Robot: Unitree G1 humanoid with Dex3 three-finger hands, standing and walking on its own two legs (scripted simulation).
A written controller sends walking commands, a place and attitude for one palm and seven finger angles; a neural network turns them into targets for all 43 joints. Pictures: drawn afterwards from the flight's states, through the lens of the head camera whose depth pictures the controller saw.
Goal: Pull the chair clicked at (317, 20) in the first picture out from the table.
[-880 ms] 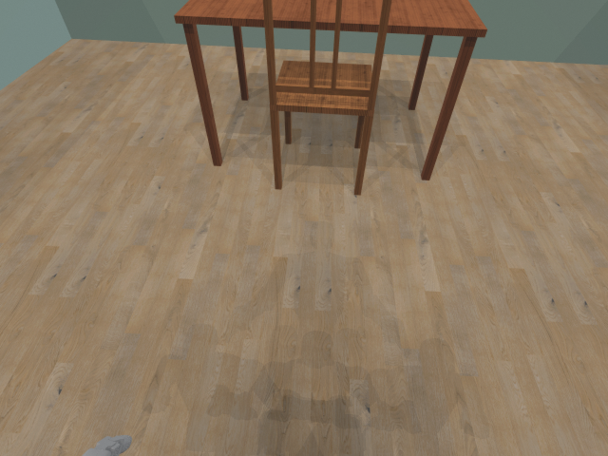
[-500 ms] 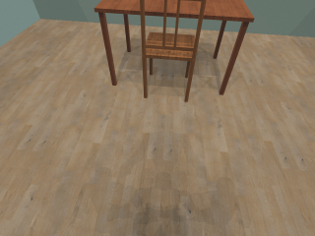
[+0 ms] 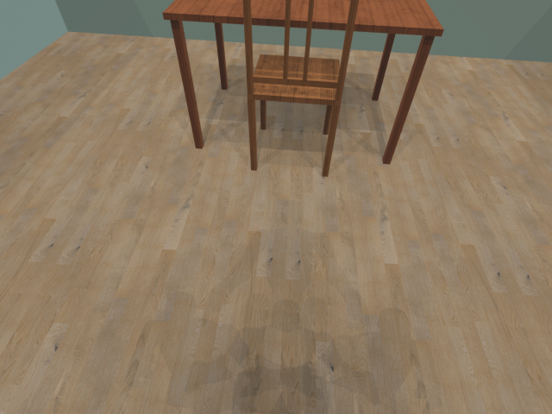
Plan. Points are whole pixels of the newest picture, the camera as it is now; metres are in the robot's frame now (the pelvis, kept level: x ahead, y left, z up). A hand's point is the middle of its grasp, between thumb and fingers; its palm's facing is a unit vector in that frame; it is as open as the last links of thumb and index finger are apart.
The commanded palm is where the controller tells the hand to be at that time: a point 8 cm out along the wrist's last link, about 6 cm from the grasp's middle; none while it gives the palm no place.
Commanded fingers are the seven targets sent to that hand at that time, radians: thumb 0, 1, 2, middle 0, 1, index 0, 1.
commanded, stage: look at it before walking up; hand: left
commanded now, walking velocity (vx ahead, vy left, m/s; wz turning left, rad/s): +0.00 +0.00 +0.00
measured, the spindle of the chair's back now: (286, 40) +1.46 +0.05 -0.06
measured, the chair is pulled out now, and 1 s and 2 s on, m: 0.00 0.00 0.00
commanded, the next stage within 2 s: walk to a spot facing it in 0.56 s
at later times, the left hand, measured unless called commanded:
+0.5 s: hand out of the picture +0.07 +0.24 -0.16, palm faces -0.03 -0.94 -0.33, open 7.4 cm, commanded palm none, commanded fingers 0.00 0.90 0.90 -0.20 -0.30 -0.20 -0.30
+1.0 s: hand out of the picture +0.04 +0.19 -0.19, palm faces -0.09 -0.98 -0.18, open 7.4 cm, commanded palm none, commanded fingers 0.00 0.90 0.90 -0.20 -0.30 -0.20 -0.30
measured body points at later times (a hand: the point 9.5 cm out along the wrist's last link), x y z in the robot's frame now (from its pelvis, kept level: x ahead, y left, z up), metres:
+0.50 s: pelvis +0.00 +0.00 +0.00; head +0.00 +0.00 +0.45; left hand +0.08 +0.29 -0.13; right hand +0.08 -0.30 -0.13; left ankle +0.01 +0.13 -0.74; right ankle +0.01 -0.12 -0.74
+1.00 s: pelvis +0.05 +0.00 -0.02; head +0.05 +0.01 +0.43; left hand +0.05 +0.25 -0.17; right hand +0.04 -0.25 -0.16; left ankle +0.01 +0.13 -0.74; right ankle +0.01 -0.11 -0.73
